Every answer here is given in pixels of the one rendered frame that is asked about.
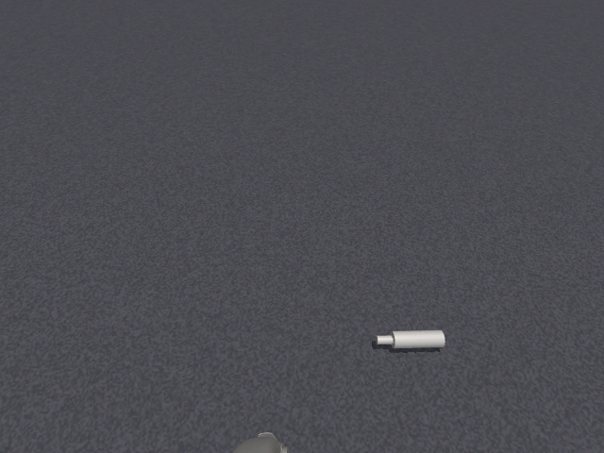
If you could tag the bottle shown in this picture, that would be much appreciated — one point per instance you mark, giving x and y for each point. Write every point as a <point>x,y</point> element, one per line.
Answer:
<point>413,339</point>

